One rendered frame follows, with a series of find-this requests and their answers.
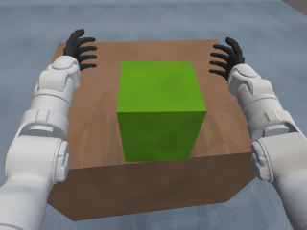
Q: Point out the right robot forearm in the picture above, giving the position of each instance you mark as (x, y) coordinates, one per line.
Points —
(262, 109)

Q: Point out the robot right upper arm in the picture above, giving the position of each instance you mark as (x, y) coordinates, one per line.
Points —
(282, 161)

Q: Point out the robot left hand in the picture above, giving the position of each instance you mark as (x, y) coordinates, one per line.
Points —
(74, 50)

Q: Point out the robot right hand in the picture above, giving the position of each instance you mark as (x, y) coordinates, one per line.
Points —
(235, 57)

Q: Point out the robot left upper arm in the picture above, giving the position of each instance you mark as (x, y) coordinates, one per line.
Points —
(35, 164)

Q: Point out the carton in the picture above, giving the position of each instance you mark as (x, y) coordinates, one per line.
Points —
(160, 110)

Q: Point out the left robot forearm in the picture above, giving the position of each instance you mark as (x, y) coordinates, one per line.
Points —
(51, 102)

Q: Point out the pedestal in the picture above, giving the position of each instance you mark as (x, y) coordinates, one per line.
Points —
(101, 184)

